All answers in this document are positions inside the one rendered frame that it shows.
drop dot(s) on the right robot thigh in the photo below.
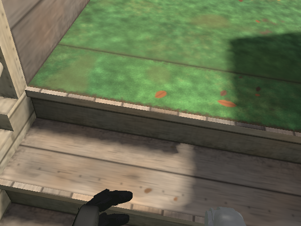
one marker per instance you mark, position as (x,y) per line
(223,216)

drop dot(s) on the robot left hand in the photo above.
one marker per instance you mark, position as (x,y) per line
(89,213)

